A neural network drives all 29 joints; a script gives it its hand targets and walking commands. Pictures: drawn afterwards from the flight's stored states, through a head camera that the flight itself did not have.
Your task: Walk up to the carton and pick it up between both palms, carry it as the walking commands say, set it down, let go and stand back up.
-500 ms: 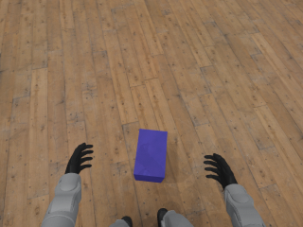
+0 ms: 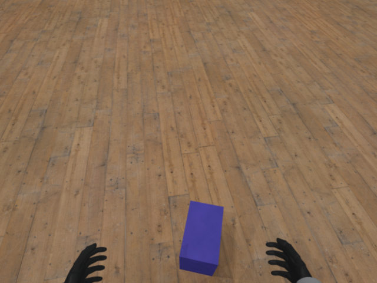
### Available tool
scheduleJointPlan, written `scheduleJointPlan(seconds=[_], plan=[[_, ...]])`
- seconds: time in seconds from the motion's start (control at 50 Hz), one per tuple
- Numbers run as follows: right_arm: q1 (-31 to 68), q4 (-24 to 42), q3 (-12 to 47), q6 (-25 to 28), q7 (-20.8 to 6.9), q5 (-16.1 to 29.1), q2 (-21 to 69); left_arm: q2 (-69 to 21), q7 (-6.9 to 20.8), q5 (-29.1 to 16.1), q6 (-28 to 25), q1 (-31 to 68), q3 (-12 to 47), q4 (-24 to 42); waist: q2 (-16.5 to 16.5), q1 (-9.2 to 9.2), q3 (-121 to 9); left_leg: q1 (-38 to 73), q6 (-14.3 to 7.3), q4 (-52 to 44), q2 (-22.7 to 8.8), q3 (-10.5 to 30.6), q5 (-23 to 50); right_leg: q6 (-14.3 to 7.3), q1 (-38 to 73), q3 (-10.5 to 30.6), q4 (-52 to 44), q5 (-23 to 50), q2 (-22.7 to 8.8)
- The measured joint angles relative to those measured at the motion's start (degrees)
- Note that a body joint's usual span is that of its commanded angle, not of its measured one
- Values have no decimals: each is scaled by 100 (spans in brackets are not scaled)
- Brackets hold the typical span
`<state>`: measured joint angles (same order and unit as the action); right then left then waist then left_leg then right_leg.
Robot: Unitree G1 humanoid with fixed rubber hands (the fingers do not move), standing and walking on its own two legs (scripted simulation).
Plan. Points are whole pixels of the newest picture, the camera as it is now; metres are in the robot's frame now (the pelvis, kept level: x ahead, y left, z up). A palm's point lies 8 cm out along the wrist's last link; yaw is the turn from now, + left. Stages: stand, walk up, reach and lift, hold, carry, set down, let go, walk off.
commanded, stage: let go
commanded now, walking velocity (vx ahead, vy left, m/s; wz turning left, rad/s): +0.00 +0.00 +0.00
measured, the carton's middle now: (201, 238) +0.42 -0.07 -0.66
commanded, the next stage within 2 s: stand in 0.22 s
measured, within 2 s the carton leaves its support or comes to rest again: neither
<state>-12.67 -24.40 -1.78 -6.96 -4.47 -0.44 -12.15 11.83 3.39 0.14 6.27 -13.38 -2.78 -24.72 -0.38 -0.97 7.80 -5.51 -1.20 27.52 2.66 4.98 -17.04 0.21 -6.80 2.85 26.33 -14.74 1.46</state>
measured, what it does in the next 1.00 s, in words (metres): shifts its weight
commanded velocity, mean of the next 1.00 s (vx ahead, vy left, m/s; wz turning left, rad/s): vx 0.00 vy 0.00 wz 0.00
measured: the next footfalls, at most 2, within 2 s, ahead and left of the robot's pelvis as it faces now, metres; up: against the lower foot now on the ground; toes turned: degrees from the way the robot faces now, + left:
none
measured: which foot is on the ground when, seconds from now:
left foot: down 0.00-1.00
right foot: down 0.00-1.00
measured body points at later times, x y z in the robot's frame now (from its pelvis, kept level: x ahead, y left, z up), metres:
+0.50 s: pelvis +0.00 -0.02 -0.01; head -0.06 -0.04 +0.44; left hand +0.13 +0.26 -0.08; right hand +0.13 -0.29 -0.11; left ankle -0.02 +0.11 -0.74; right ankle +0.00 -0.12 -0.74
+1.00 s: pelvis -0.04 -0.03 -0.01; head -0.10 -0.04 +0.44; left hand +0.06 +0.24 -0.11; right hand +0.04 -0.31 -0.13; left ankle -0.02 +0.11 -0.74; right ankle +0.00 -0.12 -0.74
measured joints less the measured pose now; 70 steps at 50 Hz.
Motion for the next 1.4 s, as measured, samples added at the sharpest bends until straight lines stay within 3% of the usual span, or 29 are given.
scheduleJointPlan(seconds=[0.24, 0.36, 0.54, 0.76, 1.0, 1.4], plan=[[51, -113, -2, -512, 339, -46, 65, -85, -249, -53, -280, -80, 176, -307, -124, 79, -345, -59, 37, 103, -43, -171, -109, -45, -203, 124, 308, -153, 47], [-63, -1042, -121, 311, 403, -43, -182, -45, -333, 144, -535, -26, 148, -1159, -242, 133, -1019, -364, 77, 469, -64, -86, -303, -89, -449, -2, 606, -339, 71], [-372, -1678, -247, 784, 405, -118, -477, 307, -379, 153, -752, -339, -128, -1620, -263, 92, -1402, -390, 154, 508, -108, -35, -288, -164, -474, -80, 665, -342, 101], [-480, -2013, -113, 819, 464, -71, -444, 358, -384, 133, -806, -463, -99, -1915, -230, 37, -1272, -458, 237, 384, -139, 4, -44, -216, -554, -125, 585, -120, 117], [-646, -2307, -57, 829, 480, -72, -424, 305, -350, 106, -777, -433, -31, -2064, -114, 116, -1150, -617, 297, 438, -191, 58, 121, -250, -655, -179, 519, 105, 166], [-593, -2476, -58, 859, 463, -43, -518, 520, -329, 70, -738, -508, 3, -2300, 35, 45, -1032, -756, 208, 432, -137, -45, 277, -134, -786, -70, 453, 310, 104]])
